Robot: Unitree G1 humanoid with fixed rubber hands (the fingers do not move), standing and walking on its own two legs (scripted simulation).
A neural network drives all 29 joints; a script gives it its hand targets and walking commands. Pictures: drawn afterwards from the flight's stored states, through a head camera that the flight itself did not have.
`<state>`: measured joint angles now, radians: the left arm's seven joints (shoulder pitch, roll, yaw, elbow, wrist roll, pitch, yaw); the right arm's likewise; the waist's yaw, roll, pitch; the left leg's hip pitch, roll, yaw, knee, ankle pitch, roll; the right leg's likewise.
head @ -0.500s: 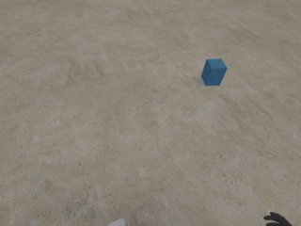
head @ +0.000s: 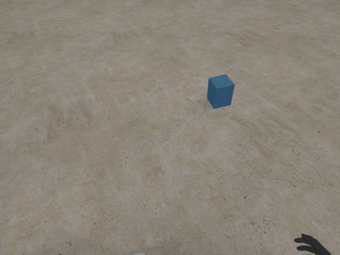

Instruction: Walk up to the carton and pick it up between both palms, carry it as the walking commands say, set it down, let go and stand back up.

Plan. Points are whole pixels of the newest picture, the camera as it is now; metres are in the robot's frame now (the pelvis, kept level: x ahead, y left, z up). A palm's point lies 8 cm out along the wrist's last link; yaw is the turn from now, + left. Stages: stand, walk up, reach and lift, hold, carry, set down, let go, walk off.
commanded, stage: walk up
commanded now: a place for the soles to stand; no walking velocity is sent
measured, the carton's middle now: (219, 91) +1.50 -0.37 -0.64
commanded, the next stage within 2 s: none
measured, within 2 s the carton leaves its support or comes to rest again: neither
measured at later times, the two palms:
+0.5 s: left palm (88, 191) +0.32 +0.27 -0.08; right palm (331, 207) +0.24 -0.36 -0.03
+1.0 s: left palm (113, 148) +0.49 +0.24 -0.09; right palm (320, 165) +0.36 -0.40 -0.04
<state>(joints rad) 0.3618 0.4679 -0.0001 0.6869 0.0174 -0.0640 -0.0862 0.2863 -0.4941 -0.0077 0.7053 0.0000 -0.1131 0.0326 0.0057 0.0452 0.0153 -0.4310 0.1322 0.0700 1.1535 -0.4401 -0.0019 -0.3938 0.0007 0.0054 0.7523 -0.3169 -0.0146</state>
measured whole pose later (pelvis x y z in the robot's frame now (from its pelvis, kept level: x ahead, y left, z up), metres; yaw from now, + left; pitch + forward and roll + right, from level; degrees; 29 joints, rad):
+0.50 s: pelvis +0.19 -0.02 +0.02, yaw -4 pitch +2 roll +0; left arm 0.28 0.47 0.00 0.69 0.02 -0.06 -0.10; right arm 0.36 -0.49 -0.01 0.72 0.00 -0.13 0.04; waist 0.00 -0.08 0.01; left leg -0.26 0.12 0.14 0.59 -0.35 0.00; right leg -0.59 -0.08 0.01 0.86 -0.35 -0.03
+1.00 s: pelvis +0.36 -0.06 +0.01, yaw -9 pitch +1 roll -1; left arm 0.33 0.47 0.00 0.71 0.02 -0.05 -0.06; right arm 0.40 -0.49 -0.01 0.74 0.00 -0.11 0.04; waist 0.00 -0.06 0.01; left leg -0.37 0.11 0.10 0.70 -0.35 0.01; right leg -0.52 0.02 0.01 0.98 -0.43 -0.04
